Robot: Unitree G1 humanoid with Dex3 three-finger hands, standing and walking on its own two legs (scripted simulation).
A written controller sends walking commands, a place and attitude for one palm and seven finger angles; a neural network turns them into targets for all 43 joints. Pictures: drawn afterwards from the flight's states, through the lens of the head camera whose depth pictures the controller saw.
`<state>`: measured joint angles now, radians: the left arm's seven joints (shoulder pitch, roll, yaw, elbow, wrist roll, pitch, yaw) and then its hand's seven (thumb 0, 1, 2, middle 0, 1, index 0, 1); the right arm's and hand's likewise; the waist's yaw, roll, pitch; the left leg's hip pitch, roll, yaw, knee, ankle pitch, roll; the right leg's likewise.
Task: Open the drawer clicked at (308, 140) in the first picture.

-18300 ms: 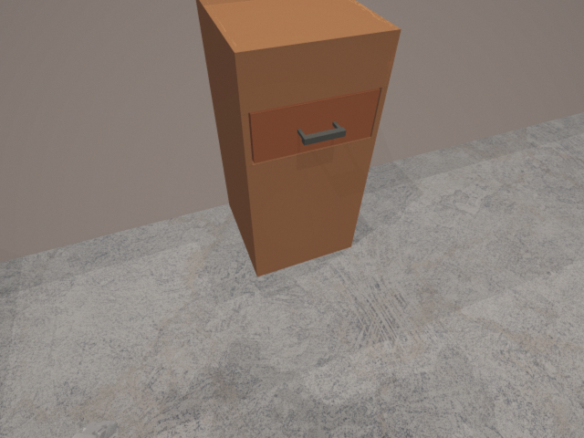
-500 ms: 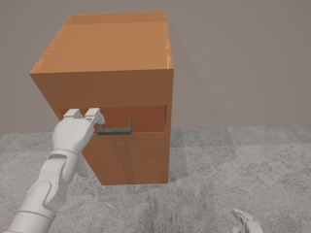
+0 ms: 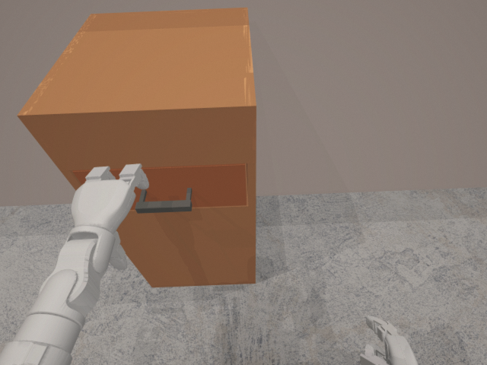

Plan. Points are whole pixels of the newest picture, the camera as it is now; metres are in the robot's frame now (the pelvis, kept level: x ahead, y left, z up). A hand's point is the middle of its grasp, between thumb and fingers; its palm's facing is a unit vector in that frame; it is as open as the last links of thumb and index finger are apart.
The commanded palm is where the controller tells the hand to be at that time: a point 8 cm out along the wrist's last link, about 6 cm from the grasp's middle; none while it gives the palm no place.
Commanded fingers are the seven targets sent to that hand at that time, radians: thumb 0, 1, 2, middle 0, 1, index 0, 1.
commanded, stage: move the hooked fingers above the handle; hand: left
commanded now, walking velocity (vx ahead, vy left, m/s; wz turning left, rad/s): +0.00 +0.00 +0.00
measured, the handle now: (165, 199) +0.47 +0.25 -0.10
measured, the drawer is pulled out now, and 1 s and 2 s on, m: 0.00 0.00 0.00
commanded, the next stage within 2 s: none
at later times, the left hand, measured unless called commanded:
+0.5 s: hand (132, 209) +0.37 +0.26 +0.01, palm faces -0.05 -0.03 -1.00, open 13.8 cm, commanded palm +0.35 +0.26 +0.06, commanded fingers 0.00 -0.50 0.30 -0.30 -1.20 -0.30 -1.20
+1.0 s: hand (139, 206) +0.40 +0.28 -0.04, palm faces -0.11 -0.03 -0.99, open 13.8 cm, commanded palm +0.40 +0.27 +0.02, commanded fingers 0.00 -0.50 0.30 -0.30 -1.20 -0.30 -1.20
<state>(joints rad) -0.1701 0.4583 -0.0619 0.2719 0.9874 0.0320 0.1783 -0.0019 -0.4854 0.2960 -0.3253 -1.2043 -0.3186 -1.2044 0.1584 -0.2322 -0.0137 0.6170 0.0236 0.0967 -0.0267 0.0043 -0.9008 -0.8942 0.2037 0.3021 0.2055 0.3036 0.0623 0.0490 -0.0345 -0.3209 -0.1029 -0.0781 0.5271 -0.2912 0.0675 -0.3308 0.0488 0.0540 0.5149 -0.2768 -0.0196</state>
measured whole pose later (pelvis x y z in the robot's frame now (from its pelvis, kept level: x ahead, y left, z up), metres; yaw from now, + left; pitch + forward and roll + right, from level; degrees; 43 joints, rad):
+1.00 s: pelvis +0.00 +0.00 -0.03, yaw -2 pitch +17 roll -2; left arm -0.50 0.51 0.03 0.89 1.05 -0.05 0.33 0.00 -0.48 0.30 -0.32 -1.20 -0.31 -1.20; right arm 0.30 -0.24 -0.04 0.66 0.02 0.13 -0.03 0.00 -0.90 -0.89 0.20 0.30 0.21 0.30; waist -0.05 0.05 -0.15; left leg -0.68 -0.08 -0.05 0.80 -0.41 0.07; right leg -0.68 0.09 0.06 0.74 -0.36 -0.02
